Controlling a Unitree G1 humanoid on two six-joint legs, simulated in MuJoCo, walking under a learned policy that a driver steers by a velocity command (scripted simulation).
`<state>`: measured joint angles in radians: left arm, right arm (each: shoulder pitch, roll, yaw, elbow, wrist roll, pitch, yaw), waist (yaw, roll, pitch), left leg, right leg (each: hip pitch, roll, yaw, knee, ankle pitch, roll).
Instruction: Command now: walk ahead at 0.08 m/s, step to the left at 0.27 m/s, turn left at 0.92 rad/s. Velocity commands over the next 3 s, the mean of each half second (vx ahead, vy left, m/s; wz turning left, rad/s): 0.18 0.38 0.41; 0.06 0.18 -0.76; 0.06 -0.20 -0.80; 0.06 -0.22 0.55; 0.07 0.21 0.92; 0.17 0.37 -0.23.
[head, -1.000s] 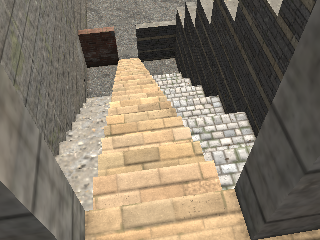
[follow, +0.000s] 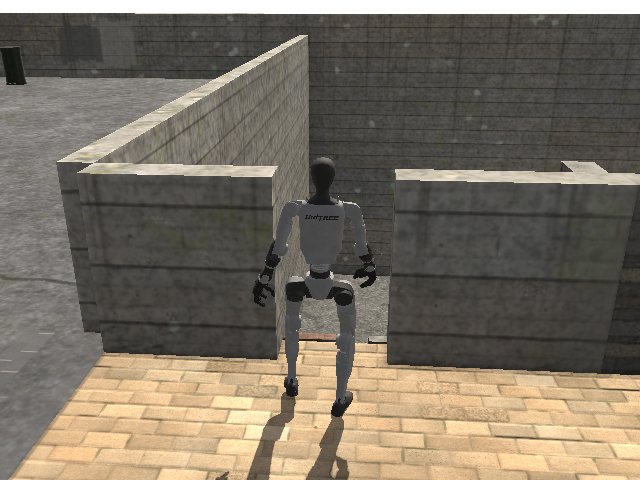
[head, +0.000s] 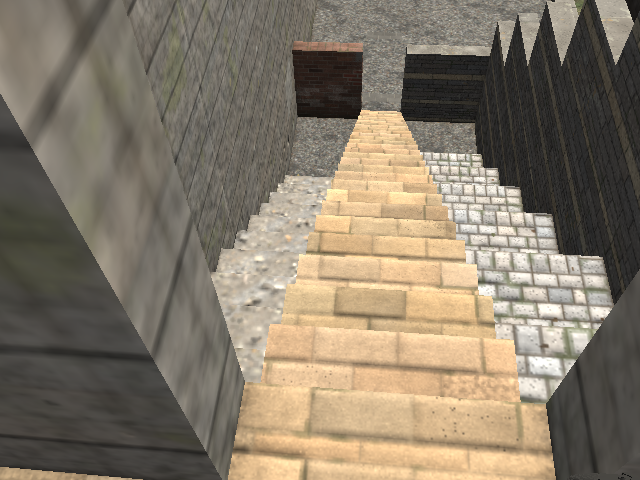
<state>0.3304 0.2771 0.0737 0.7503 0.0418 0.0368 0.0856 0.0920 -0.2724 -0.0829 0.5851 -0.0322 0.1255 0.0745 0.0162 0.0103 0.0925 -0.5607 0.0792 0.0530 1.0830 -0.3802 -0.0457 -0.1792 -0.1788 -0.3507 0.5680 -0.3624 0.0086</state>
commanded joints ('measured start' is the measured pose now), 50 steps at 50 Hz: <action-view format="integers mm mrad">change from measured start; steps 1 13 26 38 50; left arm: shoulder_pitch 79 -60 241 -124 -205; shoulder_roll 191 143 166 222 126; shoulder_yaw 60 62 62 91 50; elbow -18 -24 162 -97 -157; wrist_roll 7 -38 -37 -51 -21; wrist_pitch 6 63 24 2 42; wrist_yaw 10 -23 -9 -47 -124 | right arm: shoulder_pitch -84 148 80 176 202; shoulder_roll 7 -155 -50 13 -138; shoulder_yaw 7 -22 49 50 23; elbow -116 8 22 -20 -69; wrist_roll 13 13 -30 -19 -11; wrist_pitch -24 -45 -55 -94 -98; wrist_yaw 23 0 -68 -97 -147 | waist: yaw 11 -119 103 -12 -50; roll -167 196 17 -177 160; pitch -70 -127 -55 -183 -121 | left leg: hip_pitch -123 401 -29 469 521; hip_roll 47 160 3 -188 216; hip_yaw -3 -294 4 -6 -85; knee -63 -779 -699 -771 -650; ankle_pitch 22 266 404 300 733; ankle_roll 27 378 -4 11 217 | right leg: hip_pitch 166 -493 339 -70 -432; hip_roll -324 59 76 128 220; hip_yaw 197 221 329 592 380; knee -171 797 -147 23 734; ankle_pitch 615 -218 30 461 -48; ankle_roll -149 40 -148 -15 94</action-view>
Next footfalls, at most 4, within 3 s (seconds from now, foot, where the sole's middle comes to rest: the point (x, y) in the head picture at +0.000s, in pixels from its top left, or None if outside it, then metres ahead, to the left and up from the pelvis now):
0.18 left None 0.07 0.22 -0.77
0.54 right None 0.06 0.13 -0.77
0.78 left None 0.10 0.45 -0.77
1.42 right None -0.15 0.16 -0.77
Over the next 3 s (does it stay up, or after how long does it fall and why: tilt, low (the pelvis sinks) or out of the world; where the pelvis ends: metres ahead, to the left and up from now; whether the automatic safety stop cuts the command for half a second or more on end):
stays up -0.23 0.34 -0.02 its command is cut before an obstacle from the start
